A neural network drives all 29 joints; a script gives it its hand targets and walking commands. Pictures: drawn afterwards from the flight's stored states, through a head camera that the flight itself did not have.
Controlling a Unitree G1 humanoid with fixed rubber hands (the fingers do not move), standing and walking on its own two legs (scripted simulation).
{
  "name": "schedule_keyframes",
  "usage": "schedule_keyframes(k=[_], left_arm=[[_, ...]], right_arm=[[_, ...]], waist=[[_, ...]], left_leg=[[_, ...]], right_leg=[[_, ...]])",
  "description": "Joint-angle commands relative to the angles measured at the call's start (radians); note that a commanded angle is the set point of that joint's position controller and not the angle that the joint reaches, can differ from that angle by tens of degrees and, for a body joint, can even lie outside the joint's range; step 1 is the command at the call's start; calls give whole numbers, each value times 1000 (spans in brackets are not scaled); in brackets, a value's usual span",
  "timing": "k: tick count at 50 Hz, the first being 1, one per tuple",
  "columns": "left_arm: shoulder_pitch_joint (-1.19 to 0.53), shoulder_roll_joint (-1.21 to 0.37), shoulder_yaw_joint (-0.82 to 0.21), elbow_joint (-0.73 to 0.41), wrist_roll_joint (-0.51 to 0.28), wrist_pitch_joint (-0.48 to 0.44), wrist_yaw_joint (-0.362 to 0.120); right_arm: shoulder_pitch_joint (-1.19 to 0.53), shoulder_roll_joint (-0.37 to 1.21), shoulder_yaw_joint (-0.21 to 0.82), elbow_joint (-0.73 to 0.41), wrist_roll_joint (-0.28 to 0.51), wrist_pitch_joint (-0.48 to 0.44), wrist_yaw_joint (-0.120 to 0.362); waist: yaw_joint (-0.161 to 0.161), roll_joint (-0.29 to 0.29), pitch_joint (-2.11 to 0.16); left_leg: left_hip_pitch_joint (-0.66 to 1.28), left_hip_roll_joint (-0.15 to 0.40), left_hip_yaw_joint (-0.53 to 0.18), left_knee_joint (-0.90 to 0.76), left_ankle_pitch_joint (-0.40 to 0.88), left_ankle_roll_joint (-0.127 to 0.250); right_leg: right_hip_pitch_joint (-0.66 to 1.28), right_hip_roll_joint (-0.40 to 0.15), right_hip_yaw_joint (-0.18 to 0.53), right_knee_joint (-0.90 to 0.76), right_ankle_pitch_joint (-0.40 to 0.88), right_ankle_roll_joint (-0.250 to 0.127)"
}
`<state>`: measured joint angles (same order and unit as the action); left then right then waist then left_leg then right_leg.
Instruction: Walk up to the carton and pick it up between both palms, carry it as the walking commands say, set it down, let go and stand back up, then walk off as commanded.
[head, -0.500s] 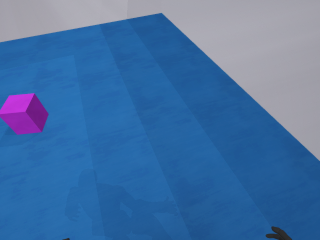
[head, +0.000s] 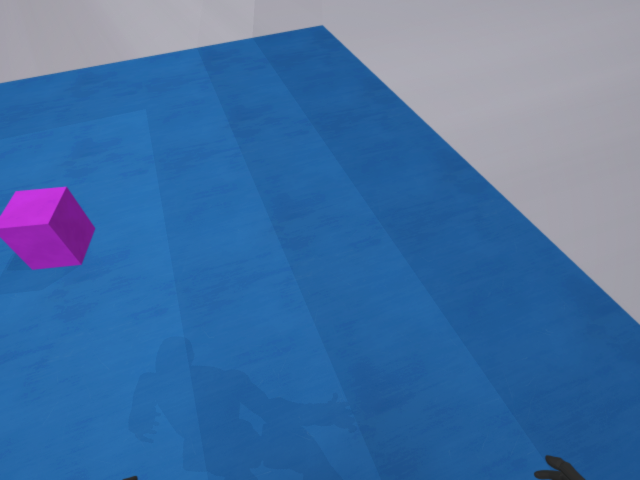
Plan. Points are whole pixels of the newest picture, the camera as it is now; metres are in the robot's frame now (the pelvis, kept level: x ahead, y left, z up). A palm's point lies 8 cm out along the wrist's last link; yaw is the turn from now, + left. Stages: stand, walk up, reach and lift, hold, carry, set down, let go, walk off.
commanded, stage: walk up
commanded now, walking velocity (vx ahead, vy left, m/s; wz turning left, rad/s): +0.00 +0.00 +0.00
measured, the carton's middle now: (49, 228) +1.15 +1.14 -0.66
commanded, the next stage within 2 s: none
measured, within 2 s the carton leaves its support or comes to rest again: neither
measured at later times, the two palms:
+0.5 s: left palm out of the picture +0.07 +0.45 -0.11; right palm (472, 375) +0.28 -0.20 -0.10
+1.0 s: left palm out of the picture +0.06 +0.55 -0.12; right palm (305, 252) +0.52 +0.05 -0.10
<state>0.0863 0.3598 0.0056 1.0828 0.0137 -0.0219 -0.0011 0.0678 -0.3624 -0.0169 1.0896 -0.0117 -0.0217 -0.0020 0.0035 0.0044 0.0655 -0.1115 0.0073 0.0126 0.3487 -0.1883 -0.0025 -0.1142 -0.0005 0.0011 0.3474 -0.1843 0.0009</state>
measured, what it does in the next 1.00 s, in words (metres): steps to the left, turning left: left foot, then right foot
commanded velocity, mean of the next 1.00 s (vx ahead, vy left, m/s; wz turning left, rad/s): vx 0.00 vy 0.00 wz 0.00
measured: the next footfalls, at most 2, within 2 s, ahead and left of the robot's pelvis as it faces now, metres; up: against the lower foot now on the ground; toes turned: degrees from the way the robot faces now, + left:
left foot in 0.32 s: +0.12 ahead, +0.23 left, +0.00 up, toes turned +21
right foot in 0.54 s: +0.21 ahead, +0.00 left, +0.00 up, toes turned +18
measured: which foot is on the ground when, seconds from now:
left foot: down 0.00-0.08, up 0.10-0.30, down 0.32-0.56, up 0.58-0.80, down 0.82-1.00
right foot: down 0.00-0.32, up 0.34-0.52, down 0.54-0.86, up 0.88-1.00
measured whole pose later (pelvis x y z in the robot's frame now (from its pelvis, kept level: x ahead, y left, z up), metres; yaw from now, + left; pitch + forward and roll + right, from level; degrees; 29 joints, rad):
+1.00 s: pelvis +0.20 +0.22 -0.04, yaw +36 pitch -2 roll +1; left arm 0.27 0.50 0.05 0.83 0.00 -0.11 -0.02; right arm 0.15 -0.47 -0.09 0.74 0.02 -0.07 0.07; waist 0.03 -0.03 0.09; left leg -0.42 -0.05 0.05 0.74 -0.29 0.06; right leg -0.48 -0.13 -0.01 1.13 -0.43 -0.03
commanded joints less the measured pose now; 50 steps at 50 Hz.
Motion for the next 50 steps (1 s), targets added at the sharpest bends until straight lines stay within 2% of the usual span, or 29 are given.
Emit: schedule_keyframes(k=[1, 2, 3, 4, 5, 8, 14, 15, 16, 17, 18, 19, 21, 24, 26, 27, 28, 29, 30, 34, 37, 39, 40, 41, 42, 43, 44, 45, 50], left_arm=[[-40, 193, 37, -47, -1, -13, 6], [87, 360, 149, -112, -2, -33, 2], [190, 394, 169, -97, 3, -40, 11], [191, 414, 182, -109, 19, -53, 23], [105, 391, 179, -167, 21, -64, 22], [-23, 356, 183, -223, 30, -87, 23], [-69, 374, 171, -270, 46, -80, -11], [-54, 331, 152, -272, 50, -71, -13], [-38, 273, 130, -284, 44, -67, -16], [-67, 215, 104, -341, 20, -71, -23], [-125, 309, 119, -333, 8, -73, -19], [-50, 336, 125, -316, -5, -77, -25], [72, 333, 122, -262, -6, -83, -27], [181, 340, 128, -228, 1, -88, -24], [300, 336, 135, -197, 8, -100, -17], [406, 393, 163, -176, 20, -109, -6], [430, 527, 197, -191, 37, -118, 6], [263, 533, 185, -254, 38, -122, 10], [195, 458, 170, -281, 23, -127, 11], [183, 388, 160, -296, 22, -135, -1], [200, 408, 157, -313, 24, -132, -8], [144, 391, 139, -332, 14, -117, -13], [126, 378, 125, -342, 4, -110, -16], [177, 309, 99, -341, 1, -102, -19], [209, 237, 80, -378, -17, -108, -23], [157, 323, 97, -395, -20, -110, -16], [117, 389, 105, -373, -23, -104, -11], [133, 370, 100, -358, -18, -104, -13], [244, 338, 104, -296, -10, -94, -27]], right_arm=[[-44, -192, -33, -53, 0, -13, -5], [-64, -312, -91, -204, -40, 17, 54], [-128, -269, -79, -254, -48, 33, 86], [-205, -233, -81, -280, -61, 41, 97], [-201, -264, -97, -306, -69, 45, 107], [-50, -254, -122, -300, -34, 41, 151], [61, -266, -154, -299, -20, 35, 177], [167, -295, -170, -259, -23, 25, 165], [300, -374, -194, -233, -33, 18, 141], [327, -485, -205, -259, -35, 13, 120], [241, -451, -184, -299, -8, 9, 124], [168, -431, -173, -326, 1, 6, 116], [77, -381, -151, -375, 1, 1, 105], [75, -352, -140, -405, -19, 0, 116], [1, -341, -135, -444, -14, 5, 118], [-9, -265, -113, -467, -18, 8, 113], [-54, -198, -99, -497, -15, 4, 106], [-66, -292, -126, -473, -22, 3, 91], [14, -319, -132, -428, -23, -8, 95], [25, -300, -136, -409, -19, -34, 113], [-47, -261, -125, -431, -5, -35, 128], [37, -260, -135, -394, -6, -39, 131], [130, -282, -151, -358, -11, -43, 127], [281, -332, -178, -301, -14, -48, 112], [407, -459, -209, -302, -18, -50, 90], [360, -489, -204, -349, 16, -56, 81], [309, -447, -192, -350, 51, -50, 74], [249, -402, -170, -371, 50, -44, 66], [163, -360, -142, -399, 10, -65, 61]], waist=[[-3, -3, -93], [74, 13, -131], [120, -88, -77], [147, -150, -78], [100, -40, -31], [11, -84, -23], [-40, -141, -33], [-82, -17, -78], [-163, 242, -97], [-193, 550, -64], [-168, 241, -21], [-94, 130, -8], [-23, 159, -41], [-4, 225, -69], [83, 167, -86], [151, -38, -89], [192, -334, -31], [133, -142, 28], [70, -21, 38], [51, -137, 25], [64, -191, 19], [1, -196, -20], [-60, -139, -74], [-124, 70, -173], [-181, 360, -251], [-170, 230, -278], [-140, 17, -223], [-99, -21, -163], [-29, 170, -96]], left_leg=[[29, 122, -98, -66, 146, 23], [-334, 71, -140, 113, -135, 92], [-604, 31, -54, 254, -268, 68], [-655, 67, -44, 529, -242, 44], [-633, 147, -96, 634, -212, 9], [-523, 212, -112, 547, -201, -16], [-125, 108, 89, 304, -108, -3], [58, 44, 115, 270, -136, 16], [193, 69, -30, 128, -350, 77], [183, 292, -620, -180, -594, 225], [-10, 350, -792, -241, -697, 325], [-38, 341, -645, -189, -619, 304], [-147, 258, -407, -88, -438, 254], [-305, 231, -370, -59, -403, 242], [-473, 177, -292, 75, -477, 184], [-660, 43, -175, 304, -526, 101], [-866, -126, -94, 655, -386, 43], [-846, -1, -217, 776, -268, 23], [-807, 33, -209, 770, -195, 17], [-676, 116, -119, 608, -220, -6], [-539, 112, -56, 430, -200, 9], [-310, 53, 48, 314, -112, 30], [-89, -8, 104, 253, -50, 40], [146, -72, 91, 224, -104, 69], [334, 199, -453, 69, -302, 216], [314, 353, -840, -68, -339, 336], [211, 363, -757, -36, -354, 336], [151, 342, -622, -25, -292, 303], [-193, 252, -369, 45, -106, 282]], right_leg=[[-5, -131, 93, -67, 132, -31], [293, -142, 46, 51, -215, -85], [420, -285, 195, -66, -446, -153], [290, -510, 404, -232, -458, -244], [147, -562, 378, -230, -376, -259], [46, -462, 156, -176, -267, -229], [-231, -337, -120, 4, -363, -148], [-331, -266, -182, 206, -326, -124], [-475, -154, -257, 601, -250, -85], [-756, 8, -199, 884, -547, -19], [-653, -59, 33, 862, -416, -26], [-620, -109, 24, 823, -332, -28], [-470, -127, -11, 648, -339, -15], [-253, -61, -42, 462, -346, -16], [-5, -32, -65, 238, -177, -49], [168, -103, 89, 48, -342, -72], [177, -426, 643, -237, -805, -120], [69, -539, 730, -251, -751, -207], [80, -481, 560, -166, -579, -204], [66, -419, 193, -47, -19, -246], [2, -411, 33, -4, 135, -230], [-121, -359, -95, 86, 138, -171], [-235, -312, -182, 234, 198, -143], [-339, -213, -240, 568, 202, -120], [-625, -92, -242, 952, -7, -35], [-719, -45, -59, 989, -314, -32], [-678, -128, 37, 990, -243, -40], [-699, -150, 21, 948, -219, -47], [-419, -138, -3, 589, -314, -26]])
